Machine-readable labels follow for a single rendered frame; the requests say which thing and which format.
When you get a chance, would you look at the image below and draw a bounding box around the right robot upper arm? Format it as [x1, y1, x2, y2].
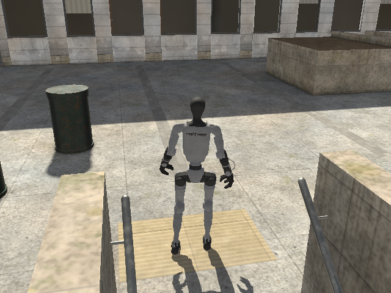
[210, 124, 225, 159]

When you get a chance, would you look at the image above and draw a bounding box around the left robot upper arm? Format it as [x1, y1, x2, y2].
[167, 123, 184, 156]

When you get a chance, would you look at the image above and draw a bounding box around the robot left shin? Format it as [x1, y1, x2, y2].
[173, 203, 183, 246]

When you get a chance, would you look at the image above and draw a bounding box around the robot torso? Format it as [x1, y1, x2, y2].
[182, 121, 211, 183]

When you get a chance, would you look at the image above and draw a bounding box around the robot right forearm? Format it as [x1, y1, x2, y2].
[219, 150, 232, 176]

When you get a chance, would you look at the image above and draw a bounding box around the robot left hand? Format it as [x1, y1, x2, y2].
[159, 164, 174, 175]

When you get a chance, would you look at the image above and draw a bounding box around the robot left forearm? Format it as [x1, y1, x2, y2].
[161, 147, 172, 167]

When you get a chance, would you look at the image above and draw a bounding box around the robot right hand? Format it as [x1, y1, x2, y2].
[220, 174, 234, 189]

